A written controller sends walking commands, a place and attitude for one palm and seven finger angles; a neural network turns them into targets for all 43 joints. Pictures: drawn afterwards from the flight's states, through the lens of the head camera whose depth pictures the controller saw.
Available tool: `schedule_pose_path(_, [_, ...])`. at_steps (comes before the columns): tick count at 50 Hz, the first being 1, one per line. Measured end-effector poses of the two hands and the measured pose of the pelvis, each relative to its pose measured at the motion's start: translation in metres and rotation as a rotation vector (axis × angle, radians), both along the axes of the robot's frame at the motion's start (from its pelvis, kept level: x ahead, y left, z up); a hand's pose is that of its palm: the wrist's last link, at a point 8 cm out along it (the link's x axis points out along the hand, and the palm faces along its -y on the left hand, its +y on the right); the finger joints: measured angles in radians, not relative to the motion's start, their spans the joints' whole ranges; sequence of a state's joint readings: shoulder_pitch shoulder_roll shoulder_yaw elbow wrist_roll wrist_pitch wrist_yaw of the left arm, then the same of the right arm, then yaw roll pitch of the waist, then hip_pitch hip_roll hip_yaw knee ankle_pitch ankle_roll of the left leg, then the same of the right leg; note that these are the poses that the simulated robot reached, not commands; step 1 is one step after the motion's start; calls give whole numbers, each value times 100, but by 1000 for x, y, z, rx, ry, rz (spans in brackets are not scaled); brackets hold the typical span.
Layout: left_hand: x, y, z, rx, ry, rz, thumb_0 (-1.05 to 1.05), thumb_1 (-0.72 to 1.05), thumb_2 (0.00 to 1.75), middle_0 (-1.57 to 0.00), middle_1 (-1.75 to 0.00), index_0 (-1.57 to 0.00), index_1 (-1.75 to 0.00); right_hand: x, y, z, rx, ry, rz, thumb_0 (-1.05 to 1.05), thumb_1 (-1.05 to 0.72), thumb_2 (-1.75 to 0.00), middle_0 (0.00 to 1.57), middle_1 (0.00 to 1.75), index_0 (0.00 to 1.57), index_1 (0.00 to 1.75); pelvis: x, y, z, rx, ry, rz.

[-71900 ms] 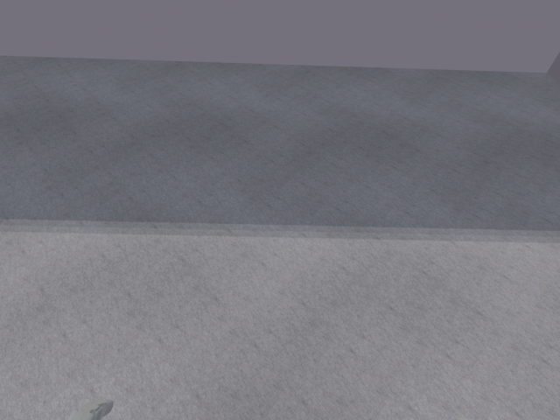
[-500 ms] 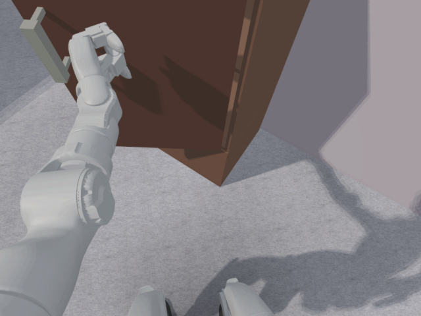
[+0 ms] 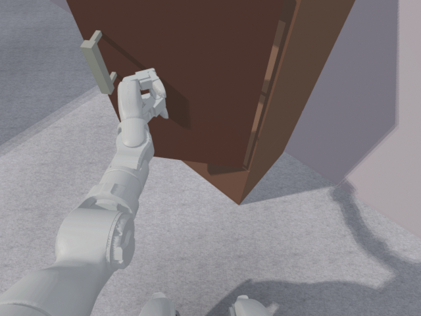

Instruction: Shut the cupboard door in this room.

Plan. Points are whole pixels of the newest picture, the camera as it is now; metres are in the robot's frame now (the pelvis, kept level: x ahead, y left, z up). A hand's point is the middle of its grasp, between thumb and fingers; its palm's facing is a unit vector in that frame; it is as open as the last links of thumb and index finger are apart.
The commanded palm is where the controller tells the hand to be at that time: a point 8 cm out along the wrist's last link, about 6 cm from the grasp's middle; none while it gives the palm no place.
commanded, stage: draw the hand back to the body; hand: left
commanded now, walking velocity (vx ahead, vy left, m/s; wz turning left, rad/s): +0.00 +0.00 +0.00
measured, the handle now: (102, 63) +0.64 +0.18 +0.09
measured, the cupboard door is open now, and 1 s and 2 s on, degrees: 32 32 32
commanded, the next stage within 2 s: step back with the hand held close in 1.56 s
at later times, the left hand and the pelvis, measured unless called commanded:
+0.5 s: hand (94, 141) +0.37 +0.14 +0.16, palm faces +0.08 -1.00 -0.02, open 3.1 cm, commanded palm +0.33 +0.20 +0.16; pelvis +0.00 +0.02 +0.04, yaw -1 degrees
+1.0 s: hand out of the picture +0.24 +0.25 +0.20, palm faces +0.32 -0.89 -0.32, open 4.7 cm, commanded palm +0.19 +0.29 +0.22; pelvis +0.01 +0.02 +0.07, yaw +1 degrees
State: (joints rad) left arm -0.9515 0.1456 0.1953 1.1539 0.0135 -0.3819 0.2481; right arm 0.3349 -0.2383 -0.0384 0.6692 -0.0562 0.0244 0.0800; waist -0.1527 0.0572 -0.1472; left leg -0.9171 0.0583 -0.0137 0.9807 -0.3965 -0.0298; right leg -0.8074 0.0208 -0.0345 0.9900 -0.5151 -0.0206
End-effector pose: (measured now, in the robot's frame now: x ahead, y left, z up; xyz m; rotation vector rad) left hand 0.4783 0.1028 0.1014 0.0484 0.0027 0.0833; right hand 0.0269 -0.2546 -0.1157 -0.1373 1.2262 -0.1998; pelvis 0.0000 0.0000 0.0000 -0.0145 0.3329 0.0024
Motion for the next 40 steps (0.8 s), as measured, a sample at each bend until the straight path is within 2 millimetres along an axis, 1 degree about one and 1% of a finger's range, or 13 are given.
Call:
schedule_pose_path(3, [-2,4,1,-55,8,31,1,90,90,-130,-150,-130,-150,-2,8,1,18,-7,-7,0,-91,-90,20,30,20,30,0,1,3,5,-5,-12])
schedule_pose_path(6, [-13,20,8,-64,-47,59,1,90,90,-130,-150,-129,-150,-6,15,3,38,-15,-21,0,-91,-90,20,30,20,30,1,2,7,11,-20,-30])
schedule_pose_path(9, [-32,41,16,-3,-93,62,1,90,90,-130,-150,-129,-150,-9,20,6,60,-21,-32,1,-91,-90,20,30,20,30,3,3,12,14,-48,-40])
schedule_pose_path(11, [-48,55,19,27,-89,57,1,90,90,-130,-150,-129,-150,-9,22,9,69,-25,-37,1,-91,-90,20,30,20,30,4,4,17,12,-75,-40])
schedule_pose_path(15, [-77,76,23,-11,-44,55,1,90,90,-130,-150,-129,-150,1,20,20,50,-54,-31,1,-91,-90,21,30,20,30,5,7,27,2,-134,-26])
schedule_pose_path(19, [-101,83,35,-47,-68,33,2,90,90,-130,-150,-130,-150,26,13,35,0,-144,-4,1,-91,-90,21,30,20,30,2,10,33,-6,-184,-10])
schedule_pose_path(22, [-116,85,48,-30,-111,5,2,90,90,-130,-150,-129,-149,51,11,47,-26,-240,21,1,-91,-90,20,30,20,30,0,13,35,-8,-210,-7])
schedule_pose_path(25, [-132,89,56,-16,-122,-10,1,90,90,-127,-148,-127,-147,77,14,59,-29,-338,43,1,-91,-90,20,30,20,30,-3,16,38,-5,-234,-10])
schedule_pose_path(29, [-159,100,62,83,-89,-32,1,90,90,-121,-141,-121,-140,108,26,77,-15,-431,40,1,-91,-90,20,30,20,30,-3,19,46,7,-281,-17])
schedule_pose_path(33, [-187,121,69,149,-65,-5,1,90,90,-113,-132,-113,-131,132,42,95,-2,-496,68,1,-91,-90,20,30,20,30,-3,20,53,9,-322,-14])
schedule_pose_path(36, [-205,139,77,181,-63,44,1,90,90,-106,-124,-106,-123,146,53,104,6,-526,109,1,-91,-90,20,30,20,30,-3,21,58,8,-345,-5])
schedule_pose_path(40, [-228,158,89,213,-71,109,1,90,90,-95,-112,-95,-112,159,67,109,20,-545,163,1,-91,-90,20,30,20,30,-2,22,62,8,-368,6])
